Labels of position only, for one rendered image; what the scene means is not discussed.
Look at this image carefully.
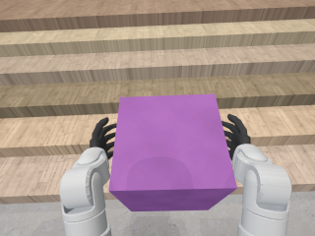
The robot left hand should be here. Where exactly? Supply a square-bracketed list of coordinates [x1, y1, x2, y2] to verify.
[90, 117, 117, 160]

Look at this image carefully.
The robot right hand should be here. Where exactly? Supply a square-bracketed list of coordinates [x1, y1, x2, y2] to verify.
[221, 114, 251, 161]

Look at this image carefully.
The carton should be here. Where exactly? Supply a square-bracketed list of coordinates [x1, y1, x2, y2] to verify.
[108, 93, 237, 211]

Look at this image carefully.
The robot left forearm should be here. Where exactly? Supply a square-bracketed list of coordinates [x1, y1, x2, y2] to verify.
[59, 147, 112, 236]

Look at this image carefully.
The robot right forearm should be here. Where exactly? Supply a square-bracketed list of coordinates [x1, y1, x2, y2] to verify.
[232, 144, 292, 236]

